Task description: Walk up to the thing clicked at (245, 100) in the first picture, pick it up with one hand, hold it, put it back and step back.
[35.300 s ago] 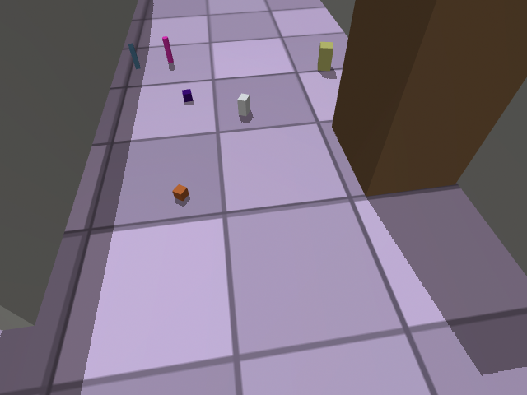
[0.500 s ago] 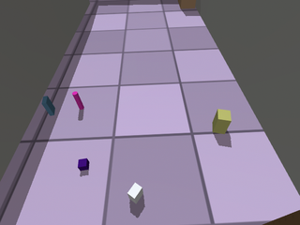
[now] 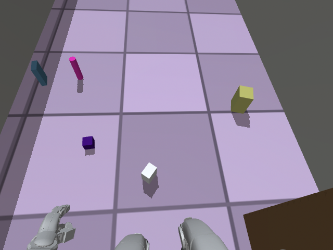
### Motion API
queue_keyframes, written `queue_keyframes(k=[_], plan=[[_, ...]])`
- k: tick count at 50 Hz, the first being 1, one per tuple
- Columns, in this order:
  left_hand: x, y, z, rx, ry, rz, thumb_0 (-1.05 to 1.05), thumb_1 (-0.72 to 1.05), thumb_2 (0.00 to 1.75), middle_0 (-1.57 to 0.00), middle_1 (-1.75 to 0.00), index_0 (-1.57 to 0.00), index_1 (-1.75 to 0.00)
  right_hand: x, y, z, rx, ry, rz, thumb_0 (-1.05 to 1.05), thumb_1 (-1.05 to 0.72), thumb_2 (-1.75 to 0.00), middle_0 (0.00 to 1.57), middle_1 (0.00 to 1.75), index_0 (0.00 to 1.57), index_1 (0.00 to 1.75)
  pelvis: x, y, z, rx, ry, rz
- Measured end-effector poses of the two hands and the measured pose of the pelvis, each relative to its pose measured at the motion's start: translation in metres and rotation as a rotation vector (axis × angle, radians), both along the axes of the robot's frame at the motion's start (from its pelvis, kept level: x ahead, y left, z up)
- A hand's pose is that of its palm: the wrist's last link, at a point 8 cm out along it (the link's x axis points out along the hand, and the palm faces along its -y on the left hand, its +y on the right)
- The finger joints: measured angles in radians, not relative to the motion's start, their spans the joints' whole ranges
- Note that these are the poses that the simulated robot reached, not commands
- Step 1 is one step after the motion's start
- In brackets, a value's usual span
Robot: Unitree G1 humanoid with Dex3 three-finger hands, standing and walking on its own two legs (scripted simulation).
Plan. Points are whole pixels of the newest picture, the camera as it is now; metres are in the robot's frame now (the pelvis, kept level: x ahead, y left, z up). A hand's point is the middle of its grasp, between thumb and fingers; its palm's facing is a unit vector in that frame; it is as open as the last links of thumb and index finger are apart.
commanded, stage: step back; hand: left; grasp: from above
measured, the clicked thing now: (149, 173) +0.48 +0.07 -0.71
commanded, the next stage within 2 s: none
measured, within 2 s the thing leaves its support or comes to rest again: neither
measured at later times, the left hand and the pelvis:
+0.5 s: hand out of the picture +0.00 +0.25 -0.13, palm faces -0.07 -0.91 -0.41, open 7.4 cm; pelvis -0.11 -0.01 +0.00, yaw -5 degrees
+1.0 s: hand out of the picture -0.17 +0.27 -0.16, palm faces -0.07 -0.92 -0.37, open 7.4 cm; pelvis -0.27 +0.00 +0.00, yaw -5 degrees
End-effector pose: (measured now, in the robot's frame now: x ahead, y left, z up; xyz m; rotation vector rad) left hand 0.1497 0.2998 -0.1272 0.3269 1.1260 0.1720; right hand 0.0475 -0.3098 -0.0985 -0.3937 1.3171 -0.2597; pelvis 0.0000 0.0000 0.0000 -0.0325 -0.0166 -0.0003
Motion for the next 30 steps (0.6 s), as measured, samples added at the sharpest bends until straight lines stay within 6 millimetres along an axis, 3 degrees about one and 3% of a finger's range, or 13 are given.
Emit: queue_keyframes(k=[8,15,22,30], plan=[[-0.055,0.005,0.000,0.024,0.082,-0.037,0.00,0.91,0.90,-0.20,-0.30,-0.20,-0.30,-0.005,0.010,-0.004,0.014,-0.126,-0.009,0.01,-0.90,-0.89,0.21,0.30,0.20,0.30,-0.029,0.006,-0.002,0.014,-0.005,-0.063],[-0.099,-0.002,0.005,0.070,0.079,-0.057,0.00,0.91,0.90,-0.20,-0.30,-0.20,-0.30,-0.025,-0.004,-0.026,0.058,-0.204,-0.012,0.00,-0.90,-0.89,0.21,0.30,0.20,0.30,-0.068,-0.006,-0.016,0.026,-0.036,-0.102],[-0.150,-0.012,0.030,0.076,0.054,-0.034,0.00,0.91,0.90,-0.20,-0.30,-0.21,-0.30,-0.063,-0.014,-0.021,0.082,-0.186,-0.033,0.01,-0.90,-0.89,0.21,0.30,0.20,0.30,-0.099,-0.013,-0.002,0.063,-0.036,-0.098],[-0.166,-0.004,0.033,0.077,-0.046,-0.045,0.00,0.90,0.90,-0.20,-0.30,-0.21,-0.30,-0.124,-0.015,-0.020,0.026,-0.092,0.014,0.01,-0.90,-0.89,0.20,0.30,0.20,0.30,-0.147,-0.002,-0.004,0.042,0.001,-0.036]])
